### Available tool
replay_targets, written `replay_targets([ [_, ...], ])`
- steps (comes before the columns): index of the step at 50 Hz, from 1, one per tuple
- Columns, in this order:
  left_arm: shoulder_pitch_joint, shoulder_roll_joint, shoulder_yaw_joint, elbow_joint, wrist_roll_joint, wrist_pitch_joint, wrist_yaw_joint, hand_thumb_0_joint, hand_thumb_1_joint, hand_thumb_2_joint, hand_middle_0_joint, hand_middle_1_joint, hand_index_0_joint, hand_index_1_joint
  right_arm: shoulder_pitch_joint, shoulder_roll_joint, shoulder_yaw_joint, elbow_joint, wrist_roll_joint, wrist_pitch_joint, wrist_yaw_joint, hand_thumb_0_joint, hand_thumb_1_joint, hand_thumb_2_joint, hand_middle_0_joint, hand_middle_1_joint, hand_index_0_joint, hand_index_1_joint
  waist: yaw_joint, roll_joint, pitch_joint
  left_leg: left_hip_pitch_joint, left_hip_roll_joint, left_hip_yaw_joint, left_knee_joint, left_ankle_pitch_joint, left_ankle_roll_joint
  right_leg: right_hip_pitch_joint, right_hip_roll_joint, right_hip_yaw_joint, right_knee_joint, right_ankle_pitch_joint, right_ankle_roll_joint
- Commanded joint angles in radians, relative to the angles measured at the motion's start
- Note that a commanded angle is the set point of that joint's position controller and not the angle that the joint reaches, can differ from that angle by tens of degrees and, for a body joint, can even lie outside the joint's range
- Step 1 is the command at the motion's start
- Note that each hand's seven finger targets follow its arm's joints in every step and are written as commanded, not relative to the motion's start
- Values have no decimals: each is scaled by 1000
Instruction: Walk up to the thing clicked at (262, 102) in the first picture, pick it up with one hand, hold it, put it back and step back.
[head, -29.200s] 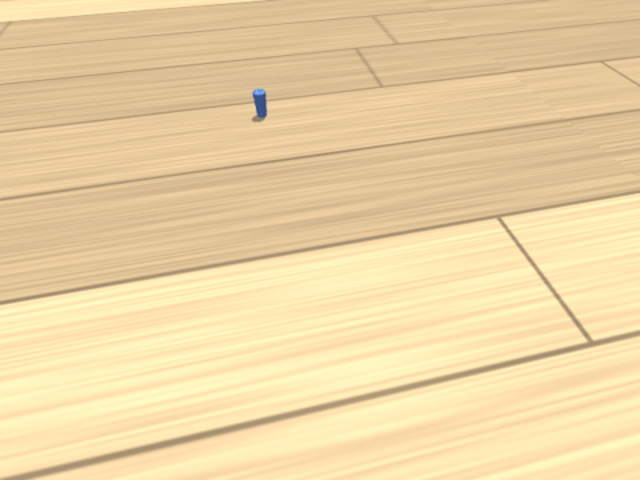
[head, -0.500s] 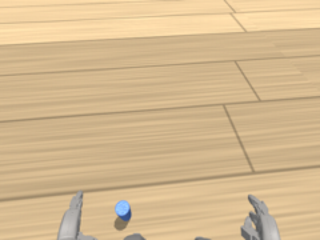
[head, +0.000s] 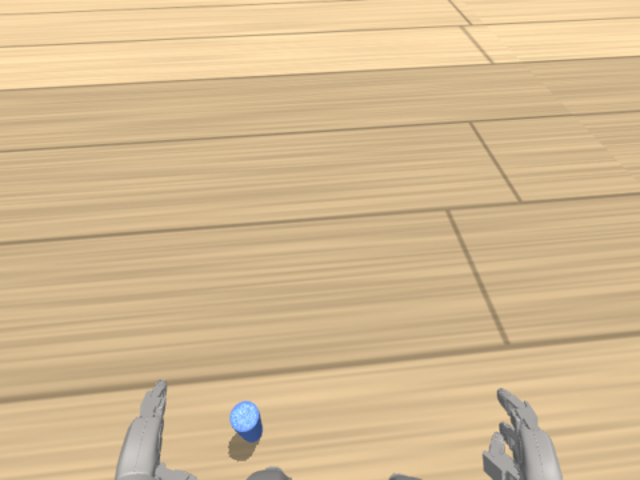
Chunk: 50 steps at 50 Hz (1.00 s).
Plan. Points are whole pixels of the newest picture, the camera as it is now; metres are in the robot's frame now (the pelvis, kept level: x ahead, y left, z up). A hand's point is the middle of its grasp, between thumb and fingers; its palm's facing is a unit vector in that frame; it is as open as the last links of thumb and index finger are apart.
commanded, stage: stand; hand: left
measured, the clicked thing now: (248, 424) +0.35 +0.22 -0.65
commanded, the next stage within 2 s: none
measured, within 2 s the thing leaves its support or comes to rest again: neither
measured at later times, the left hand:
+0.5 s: hand out of the picture +0.12 +0.23 -0.11, palm faces -0.03 -0.94 -0.34, open 8.2 cm
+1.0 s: hand out of the picture +0.03 +0.26 -0.11, palm faces -0.02 -0.94 -0.34, open 7.4 cm
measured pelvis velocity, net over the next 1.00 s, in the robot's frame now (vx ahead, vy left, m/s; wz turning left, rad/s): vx -0.02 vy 0.01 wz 0.00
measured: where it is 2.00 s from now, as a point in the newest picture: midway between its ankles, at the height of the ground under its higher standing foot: outside the picture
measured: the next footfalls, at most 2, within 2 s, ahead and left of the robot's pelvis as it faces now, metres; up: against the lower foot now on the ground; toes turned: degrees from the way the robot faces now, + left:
none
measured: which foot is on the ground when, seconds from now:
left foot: down 0.00-1.00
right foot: down 0.00-1.00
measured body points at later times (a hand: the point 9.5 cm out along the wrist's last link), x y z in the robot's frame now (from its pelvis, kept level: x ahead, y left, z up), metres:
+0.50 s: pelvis +0.00 +0.00 +0.02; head +0.02 +0.01 +0.47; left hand +0.12 +0.28 -0.09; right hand +0.11 -0.28 -0.09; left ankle +0.02 +0.12 -0.69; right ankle +0.02 -0.13 -0.69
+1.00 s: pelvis -0.02 +0.01 +0.05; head -0.03 +0.01 +0.50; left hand +0.03 +0.31 -0.08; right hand +0.04 -0.27 -0.09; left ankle +0.02 +0.12 -0.69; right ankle +0.02 -0.13 -0.69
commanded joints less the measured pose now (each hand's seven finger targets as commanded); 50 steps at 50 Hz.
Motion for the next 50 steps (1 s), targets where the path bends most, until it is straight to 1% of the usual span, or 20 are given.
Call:
replay_targets([
  [1,-25,94,50,-188,7,-52,12,0,-344,274,-200,-288,-200,-288,-63,-118,-48,-153,-6,-60,-12,0,-900,-900,200,300,200,300,-1,-1,-92,81,-19,5,-173,114,12,42,31,-14,-145,96,-15],
  [5,-16,98,56,-181,8,-54,12,0,-24,594,-200,-300,-200,-300,-65,-116,-48,-154,-8,-57,-12,0,-900,-900,200,300,200,300,-3,-30,-106,83,-24,18,-144,165,16,66,24,-3,-157,153,-10],
  [9,-41,107,63,-189,9,-55,14,0,296,900,-200,-300,-200,-300,-70,-115,-47,-154,-8,-55,-14,0,-900,-900,200,300,200,300,1,-5,-91,72,-25,21,-159,100,15,39,24,-1,-165,86,-12],
  [11,-30,94,48,-183,7,-53,11,0,456,900,-200,-300,-200,-300,-71,-117,-47,-153,-8,-58,-13,0,-900,-900,200,300,200,300,-4,-21,-84,72,-24,14,-162,104,17,44,25,-6,-164,92,-11],
  [12,-182,246,103,168,101,-158,-38,0,536,900,-200,-300,-200,-300,-129,-254,-91,60,-120,22,47,0,-900,-900,200,300,200,300,28,-95,50,102,11,-42,-190,218,44,167,-64,112,-198,159,-76],
  [13,-161,255,112,257,113,-201,-66,0,616,900,-200,-300,-200,-300,-96,-247,-98,104,-123,53,83,0,-900,-900,200,300,200,300,27,-140,-27,151,12,-21,-177,201,65,188,-90,148,-206,190,-100],
  [14,-159,269,106,286,100,-229,-84,0,696,900,-200,-300,-200,-300,-100,-254,-107,102,-115,72,101,0,-900,-900,200,300,200,300,15,-113,-11,161,-1,-33,-179,170,72,163,-94,168,-236,157,-107],
  [16,-196,262,90,357,74,-256,-101,0,856,900,-200,-300,-200,-300,-103,-234,-100,132,-85,75,133,0,-900,-900,200,300,200,300,20,-39,-42,227,3,-42,-219,184,75,189,-100,169,-226,171,-96],
  [17,-212,258,88,399,66,-260,-107,0,899,900,-200,-300,-200,-300,-97,-237,-100,148,-77,76,146,0,-900,-900,200,300,200,300,28,-41,-24,239,4,-47,-252,159,73,176,-93,151,-241,123,-84],
  [20,-226,266,81,527,53,-274,-109,0,899,900,-200,-300,-200,-300,-131,-240,-105,199,-65,79,165,0,-900,-900,200,300,200,300,40,-28,-21,264,18,-65,-305,228,66,246,-81,117,-264,205,-62],
  [24,-266,276,80,649,46,-284,-103,0,899,900,-200,-300,-200,-300,-118,-247,-103,277,-63,90,165,0,-900,-900,200,300,200,300,26,-16,-17,348,27,-61,-352,339,56,290,-90,116,-289,322,-53],
  [27,-271,280,75,734,40,-282,-99,0,899,900,-200,-300,-200,-300,-127,-252,-100,326,-58,100,164,0,-900,-900,200,300,200,300,32,-14,7,357,34,-69,-404,352,54,349,-94,112,-345,340,-45],
  [29,-272,282,71,781,35,-278,-98,0,899,900,-200,-300,-200,-300,-122,-260,-96,358,-54,101,160,0,-900,-900,200,300,200,300,31,-10,6,413,46,-74,-443,418,49,361,-91,106,-362,376,-40],
  [33,-304,292,64,863,33,-270,-99,0,899,900,-200,-300,-200,-300,-131,-279,-87,420,-49,113,158,0,-900,-900,200,300,200,300,27,-5,84,393,57,-90,-553,304,42,396,-90,104,-445,273,-30],
  [34,-288,294,63,887,32,-268,-100,0,899,900,-200,-300,-200,-300,-152,-292,-90,433,-49,114,158,0,-900,-900,200,300,200,300,39,0,87,405,55,-91,-563,281,40,404,-93,107,-470,258,-29],
  [38,-299,305,57,950,31,-270,-102,0,899,900,-200,-300,-200,-300,-159,-295,-86,481,-42,115,160,0,-900,-900,200,300,200,300,35,-23,91,454,59,-84,-602,307,33,428,-106,114,-521,268,-24],
  [39,-313,310,55,963,31,-269,-103,0,899,900,-200,-300,-200,-300,-146,-299,-85,494,-40,116,161,0,-900,-900,200,300,200,300,22,-25,119,436,58,-90,-634,249,29,419,-100,113,-531,232,-21],
  [42,-313,312,52,995,33,-266,-106,0,899,900,-200,-300,-200,-300,-156,-307,-86,518,-41,123,164,0,-900,-900,200,300,200,300,24,-10,152,407,63,-104,-682,127,27,411,-94,107,-549,166,-15],
  [46,-309,316,50,1027,37,-266,-109,0,899,900,-200,-300,-200,-300,-171,-308,-88,537,-41,130,170,0,-900,-900,200,300,200,300,31,-25,174,367,60,-109,-704,38,26,406,-92,112,-575,90,-10],
  [50,-315,322,48,1039,37,-271,-111,0,899,900,-200,-300,-200,-300,-164,-302,-86,551,-38,131,175,0,-900,-900,200,300,200,300,22,-33,149,398,54,-97,-683,47,30,385,-108,135,-604,56,-14],
])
